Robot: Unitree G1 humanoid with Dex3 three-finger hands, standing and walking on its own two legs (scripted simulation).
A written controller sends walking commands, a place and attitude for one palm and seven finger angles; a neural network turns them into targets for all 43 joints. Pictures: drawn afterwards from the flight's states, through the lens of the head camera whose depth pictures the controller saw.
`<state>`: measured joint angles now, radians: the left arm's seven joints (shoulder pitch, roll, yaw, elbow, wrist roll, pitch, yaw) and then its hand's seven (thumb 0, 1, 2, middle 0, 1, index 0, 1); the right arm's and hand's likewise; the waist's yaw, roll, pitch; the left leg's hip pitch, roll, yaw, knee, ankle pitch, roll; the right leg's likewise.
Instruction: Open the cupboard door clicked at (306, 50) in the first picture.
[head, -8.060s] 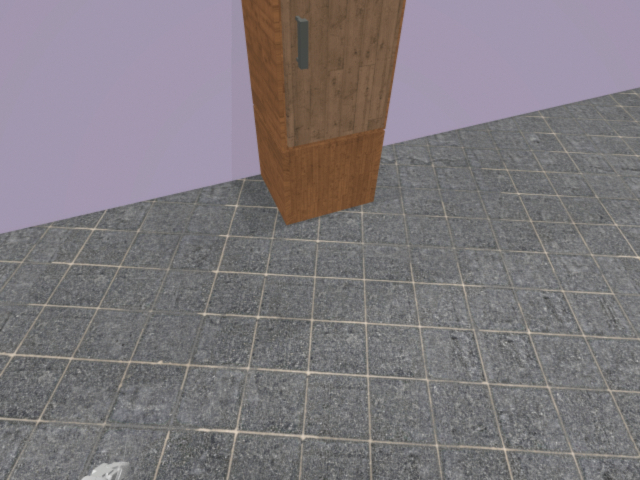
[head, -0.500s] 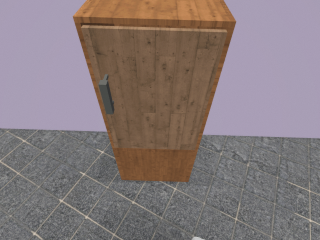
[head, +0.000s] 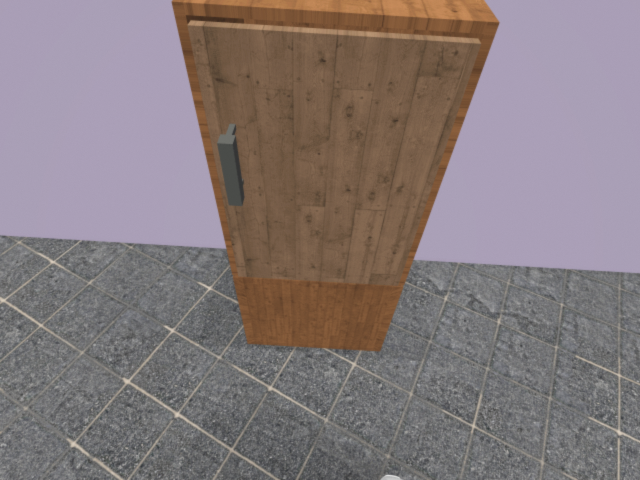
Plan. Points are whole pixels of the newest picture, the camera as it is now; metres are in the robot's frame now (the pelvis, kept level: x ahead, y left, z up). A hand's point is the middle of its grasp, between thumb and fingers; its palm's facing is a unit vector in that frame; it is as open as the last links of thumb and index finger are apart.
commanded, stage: come to a stop and stand still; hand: left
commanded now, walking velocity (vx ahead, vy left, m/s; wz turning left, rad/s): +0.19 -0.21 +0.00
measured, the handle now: (234, 165) +0.59 +0.20 +0.04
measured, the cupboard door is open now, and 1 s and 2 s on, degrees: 0 0 0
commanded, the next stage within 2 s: look again from close up in 0.82 s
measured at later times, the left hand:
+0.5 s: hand out of the picture +0.02 +0.13 -0.15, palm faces +0.03 -0.97 -0.22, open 7.3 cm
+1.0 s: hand out of the picture -0.01 +0.10 -0.16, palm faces +0.04 -0.98 -0.19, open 7.4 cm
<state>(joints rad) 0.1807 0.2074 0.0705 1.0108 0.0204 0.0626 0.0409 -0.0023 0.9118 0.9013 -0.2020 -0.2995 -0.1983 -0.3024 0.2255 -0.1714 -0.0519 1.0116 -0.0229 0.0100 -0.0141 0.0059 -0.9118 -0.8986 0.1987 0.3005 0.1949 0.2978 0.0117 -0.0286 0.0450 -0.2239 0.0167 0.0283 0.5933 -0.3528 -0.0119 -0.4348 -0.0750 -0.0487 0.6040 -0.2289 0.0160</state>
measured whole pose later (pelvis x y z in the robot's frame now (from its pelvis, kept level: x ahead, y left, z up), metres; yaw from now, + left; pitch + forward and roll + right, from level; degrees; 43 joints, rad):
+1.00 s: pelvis +0.00 -0.05 +0.02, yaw -1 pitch -1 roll +0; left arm 0.31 0.09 0.01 1.11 0.02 -0.04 0.07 0.00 0.91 0.90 -0.20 -0.30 -0.20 -0.30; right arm 0.24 -0.16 -0.01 1.10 -0.01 0.01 -0.04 0.02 -0.93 -0.90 0.20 0.30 0.20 0.30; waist 0.01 0.02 0.06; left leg -0.24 0.07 0.03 0.64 -0.34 -0.02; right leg -0.15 0.05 -0.07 0.42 -0.24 -0.06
